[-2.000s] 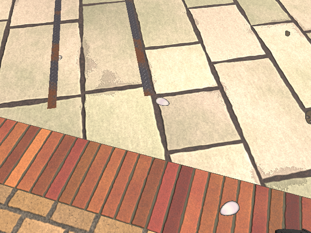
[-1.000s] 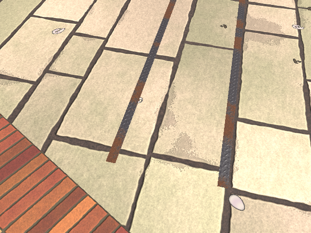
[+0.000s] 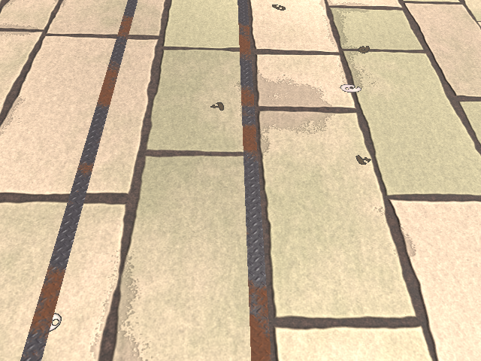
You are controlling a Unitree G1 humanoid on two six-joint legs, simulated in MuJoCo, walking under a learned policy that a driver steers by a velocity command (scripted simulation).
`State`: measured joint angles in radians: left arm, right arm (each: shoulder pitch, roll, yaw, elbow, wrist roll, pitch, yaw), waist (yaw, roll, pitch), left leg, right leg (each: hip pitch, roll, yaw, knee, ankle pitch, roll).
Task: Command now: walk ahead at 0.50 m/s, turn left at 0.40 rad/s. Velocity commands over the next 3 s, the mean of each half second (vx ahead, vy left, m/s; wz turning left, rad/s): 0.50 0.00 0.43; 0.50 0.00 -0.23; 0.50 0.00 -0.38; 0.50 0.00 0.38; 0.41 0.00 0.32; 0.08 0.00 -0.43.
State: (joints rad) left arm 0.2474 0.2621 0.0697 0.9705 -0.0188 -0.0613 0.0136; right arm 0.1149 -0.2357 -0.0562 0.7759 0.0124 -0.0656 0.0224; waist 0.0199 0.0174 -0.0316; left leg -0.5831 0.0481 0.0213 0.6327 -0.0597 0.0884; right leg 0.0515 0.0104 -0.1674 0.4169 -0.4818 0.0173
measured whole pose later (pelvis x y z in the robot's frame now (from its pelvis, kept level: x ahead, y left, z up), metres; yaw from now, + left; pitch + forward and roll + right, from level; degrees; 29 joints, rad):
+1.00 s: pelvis +0.59 +0.08 +0.01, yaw +4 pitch +3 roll +1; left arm 0.44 0.26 0.07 0.89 -0.03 -0.05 0.02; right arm -0.03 -0.23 -0.04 0.68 0.00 -0.13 0.01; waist 0.10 -0.02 0.01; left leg -0.44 -0.03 -0.03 0.49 -0.09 0.02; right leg -0.15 0.07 0.18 0.70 -0.47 -0.04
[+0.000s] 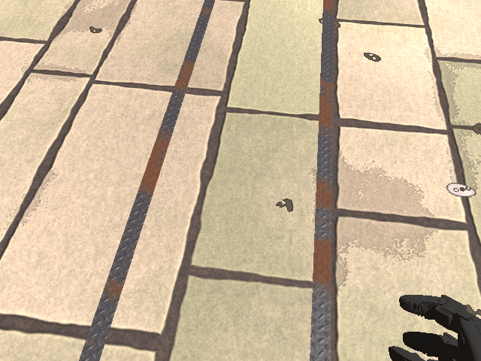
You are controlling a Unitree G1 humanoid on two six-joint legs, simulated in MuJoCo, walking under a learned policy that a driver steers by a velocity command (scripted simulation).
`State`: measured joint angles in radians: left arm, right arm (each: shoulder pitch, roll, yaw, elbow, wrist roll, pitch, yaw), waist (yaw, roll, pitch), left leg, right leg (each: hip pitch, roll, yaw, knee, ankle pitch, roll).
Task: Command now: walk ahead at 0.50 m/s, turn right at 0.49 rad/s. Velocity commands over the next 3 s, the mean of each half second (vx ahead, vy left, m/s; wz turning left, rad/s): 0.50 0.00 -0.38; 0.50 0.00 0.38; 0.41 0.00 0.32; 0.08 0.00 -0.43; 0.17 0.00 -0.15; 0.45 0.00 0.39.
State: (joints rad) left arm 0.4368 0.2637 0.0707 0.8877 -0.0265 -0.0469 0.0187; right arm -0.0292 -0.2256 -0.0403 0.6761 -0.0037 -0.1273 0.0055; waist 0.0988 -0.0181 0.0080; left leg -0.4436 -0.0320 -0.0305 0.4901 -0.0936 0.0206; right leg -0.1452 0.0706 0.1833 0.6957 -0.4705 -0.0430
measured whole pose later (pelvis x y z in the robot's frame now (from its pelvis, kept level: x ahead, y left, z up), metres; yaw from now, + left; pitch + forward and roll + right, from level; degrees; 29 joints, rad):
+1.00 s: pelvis +0.52 -0.09 -0.01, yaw +3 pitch +2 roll -2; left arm 0.33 0.27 0.08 0.88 -0.01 -0.03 0.03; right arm 0.07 -0.26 -0.06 0.74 0.03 -0.04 0.06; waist 0.03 0.02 0.04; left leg -0.52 0.00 0.07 0.62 -0.11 0.11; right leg 0.07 -0.08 -0.29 0.53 -0.47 0.04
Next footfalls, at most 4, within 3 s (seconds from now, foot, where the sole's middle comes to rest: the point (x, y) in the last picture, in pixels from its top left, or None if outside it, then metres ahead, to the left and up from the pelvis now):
0.44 right None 0.35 -0.21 -0.76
0.98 left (273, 289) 0.67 0.00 -0.76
1.46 right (320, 206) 0.99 -0.14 -0.76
1.88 left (253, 211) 0.95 0.08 -0.76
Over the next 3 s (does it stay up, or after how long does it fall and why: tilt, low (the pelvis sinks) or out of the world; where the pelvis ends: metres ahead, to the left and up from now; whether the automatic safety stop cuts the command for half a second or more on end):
stays up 1.18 0.00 0.02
